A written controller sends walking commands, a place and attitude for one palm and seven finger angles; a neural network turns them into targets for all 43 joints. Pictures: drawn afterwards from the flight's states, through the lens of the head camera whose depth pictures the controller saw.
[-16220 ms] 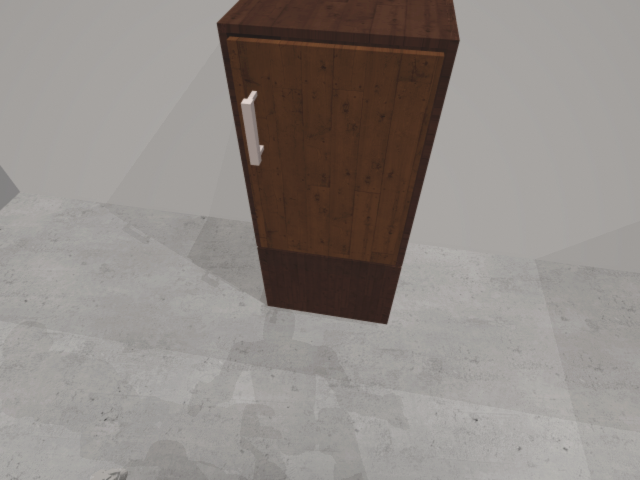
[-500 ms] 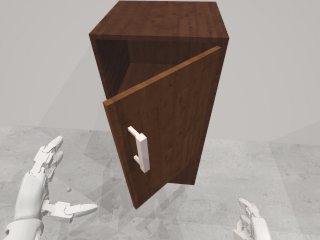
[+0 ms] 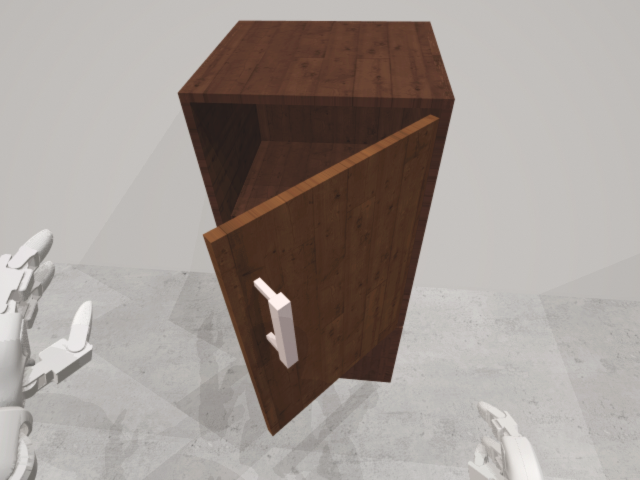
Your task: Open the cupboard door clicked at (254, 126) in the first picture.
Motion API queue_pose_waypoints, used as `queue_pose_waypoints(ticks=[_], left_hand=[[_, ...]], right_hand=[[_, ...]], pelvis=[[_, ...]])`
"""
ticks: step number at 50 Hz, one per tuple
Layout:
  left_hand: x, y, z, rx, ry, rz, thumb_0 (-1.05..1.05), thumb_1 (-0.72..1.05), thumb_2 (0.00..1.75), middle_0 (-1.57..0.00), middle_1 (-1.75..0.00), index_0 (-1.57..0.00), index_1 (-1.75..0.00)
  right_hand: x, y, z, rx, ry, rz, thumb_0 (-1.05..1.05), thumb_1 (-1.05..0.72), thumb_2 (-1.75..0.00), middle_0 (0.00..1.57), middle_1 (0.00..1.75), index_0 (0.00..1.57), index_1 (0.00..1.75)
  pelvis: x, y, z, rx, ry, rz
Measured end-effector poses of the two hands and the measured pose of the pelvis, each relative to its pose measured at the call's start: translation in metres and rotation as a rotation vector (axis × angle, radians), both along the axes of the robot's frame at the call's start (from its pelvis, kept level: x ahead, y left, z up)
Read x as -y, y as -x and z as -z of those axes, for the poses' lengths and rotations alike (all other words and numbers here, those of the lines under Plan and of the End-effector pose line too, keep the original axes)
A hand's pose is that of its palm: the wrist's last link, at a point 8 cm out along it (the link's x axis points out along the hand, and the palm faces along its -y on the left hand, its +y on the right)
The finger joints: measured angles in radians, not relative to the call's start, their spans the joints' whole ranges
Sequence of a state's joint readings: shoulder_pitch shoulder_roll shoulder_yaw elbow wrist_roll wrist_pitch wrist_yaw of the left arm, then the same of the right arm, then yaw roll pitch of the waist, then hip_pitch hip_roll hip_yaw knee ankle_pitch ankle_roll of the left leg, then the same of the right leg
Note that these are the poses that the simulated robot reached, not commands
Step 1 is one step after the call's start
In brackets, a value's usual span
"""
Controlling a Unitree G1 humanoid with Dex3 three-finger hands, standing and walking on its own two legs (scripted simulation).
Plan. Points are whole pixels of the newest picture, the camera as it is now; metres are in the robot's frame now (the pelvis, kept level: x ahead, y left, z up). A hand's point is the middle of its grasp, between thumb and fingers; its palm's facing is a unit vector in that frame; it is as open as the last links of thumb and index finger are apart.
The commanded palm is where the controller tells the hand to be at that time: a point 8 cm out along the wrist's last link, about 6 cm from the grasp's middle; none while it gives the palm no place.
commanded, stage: draw the hand back to the body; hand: left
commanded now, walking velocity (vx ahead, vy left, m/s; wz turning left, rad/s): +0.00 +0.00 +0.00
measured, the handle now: (275, 324) +0.31 +0.11 +0.02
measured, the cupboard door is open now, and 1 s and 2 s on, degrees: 47 47 47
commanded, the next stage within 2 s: step back with the hand held close in 0.36 s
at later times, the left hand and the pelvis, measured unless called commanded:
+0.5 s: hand (89, 346) +0.19 +0.25 +0.15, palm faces +0.46 -0.80 -0.39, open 7.4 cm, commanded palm +0.14 +0.28 +0.17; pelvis +0.00 -0.02 +0.00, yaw +0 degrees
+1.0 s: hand (25, 398) +0.13 +0.27 +0.16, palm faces +0.36 -0.79 -0.51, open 7.4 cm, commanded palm +0.07 +0.31 +0.17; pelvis -0.08 +0.02 +0.00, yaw -2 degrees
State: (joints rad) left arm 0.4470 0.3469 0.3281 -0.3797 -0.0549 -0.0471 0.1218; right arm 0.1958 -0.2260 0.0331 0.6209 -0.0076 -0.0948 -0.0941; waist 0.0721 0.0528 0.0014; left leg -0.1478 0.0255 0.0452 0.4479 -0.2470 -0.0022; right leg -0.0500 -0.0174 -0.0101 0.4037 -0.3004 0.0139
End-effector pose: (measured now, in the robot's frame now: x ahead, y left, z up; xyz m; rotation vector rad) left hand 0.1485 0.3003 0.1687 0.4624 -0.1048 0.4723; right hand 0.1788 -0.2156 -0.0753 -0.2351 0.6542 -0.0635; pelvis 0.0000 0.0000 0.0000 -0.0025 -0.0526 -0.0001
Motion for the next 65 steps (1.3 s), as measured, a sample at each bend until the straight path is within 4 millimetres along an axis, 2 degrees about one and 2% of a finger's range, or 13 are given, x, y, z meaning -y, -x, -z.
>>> queue_pose_waypoints(ticks=[4, 10, 25, 29, 34, 40, 48, 57, 65], left_hand=[[-0.001, -0.001, -0.005, 0.014, -0.006, -0.013, 0.01, 0.75, 0.84, -0.2, -0.3, -0.2, -0.3], [0.007, -0.002, 0.005, -0.016, 0.025, -0.005, 0.01, 0.85, 0.88, -0.21, -0.3, -0.21, -0.3], [0.014, 0.004, 0.001, -0.003, 0.02, 0.004, 0.02, 0.89, 0.9, -0.21, -0.3, -0.21, -0.3], [0.016, 0.005, -0.012, 0.027, -0.043, 0.036, 0.02, 0.89, 0.9, -0.21, -0.3, -0.21, -0.3], [0.014, 0.006, -0.015, -0.001, -0.096, 0.087, 0.02, 0.89, 0.9, -0.21, -0.3, -0.21, -0.3], [0.005, 0.013, -0.007, -0.051, -0.109, 0.126, 0.02, 0.89, 0.9, -0.21, -0.3, -0.21, -0.3], [-0.004, 0.045, -0.012, 0.015, -0.134, 0.155, 0.02, 0.89, 0.9, -0.21, -0.3, -0.21, -0.3], [-0.02, 0.097, -0.011, 0.084, -0.177, 0.094, 0.02, 0.89, 0.9, -0.21, -0.3, -0.21, -0.3], [-0.021, 0.147, -0.007, 0.131, -0.153, 0.045, 0.02, 0.89, 0.9, -0.21, -0.3, -0.21, -0.3]], right_hand=[[0.005, 0.0, 0.001, -0.01, -0.004, 0.007, 0.01, -0.9, -0.9, 0.2, 0.3, 0.2, 0.3], [0.013, 0.002, 0.002, -0.025, 0.0, 0.017, 0.01, -0.9, -0.9, 0.2, 0.3, 0.2, 0.3], [0.021, 0.008, 0.002, -0.017, -0.003, 0.029, 0.01, -0.9, -0.9, 0.2, 0.3, 0.2, 0.3], [0.023, 0.01, 0.0, -0.026, 0.001, 0.041, 0.01, -0.9, -0.9, 0.2, 0.3, 0.2, 0.3], [0.028, 0.019, -0.002, -0.044, 0.008, 0.097, 0.01, -0.9, -0.9, 0.2, 0.3, 0.2, 0.3], [0.027, 0.043, -0.004, -0.068, 0.022, 0.15, 0.01, -0.9, -0.9, 0.2, 0.3, 0.2, 0.3], [0.015, 0.084, -0.006, -0.076, 0.04, 0.154, 0.01, -0.9, -0.9, 0.2, 0.3, 0.2, 0.3], [-0.002, 0.125, 0.008, -0.068, 0.034, 0.103, 0.01, -0.9, -0.9, 0.2, 0.3, 0.2, 0.3], [-0.008, 0.152, 0.02, -0.09, 0.044, 0.043, 0.01, -0.9, -0.9, 0.2, 0.3, 0.2, 0.3]], pelvis=[[0.003, -0.001, -0.001, 0.002, -0.001, 0.002], [0.007, 0.0, -0.002, 0.004, -0.002, 0.002], [0.016, 0.005, -0.002, 0.019, 0.0, 0.003], [0.014, 0.008, -0.002, -0.009, 0.014, 0.005], [0.006, 0.017, -0.003, -0.037, 0.014, 0.022], [-0.004, 0.034, -0.002, -0.045, 0.011, 0.038], [-0.015, 0.067, 0.002, -0.036, 0.018, 0.033], [-0.02, 0.106, 0.013, -0.023, 0.036, -0.013], [-0.022, 0.137, 0.019, -0.019, 0.031, -0.035]])
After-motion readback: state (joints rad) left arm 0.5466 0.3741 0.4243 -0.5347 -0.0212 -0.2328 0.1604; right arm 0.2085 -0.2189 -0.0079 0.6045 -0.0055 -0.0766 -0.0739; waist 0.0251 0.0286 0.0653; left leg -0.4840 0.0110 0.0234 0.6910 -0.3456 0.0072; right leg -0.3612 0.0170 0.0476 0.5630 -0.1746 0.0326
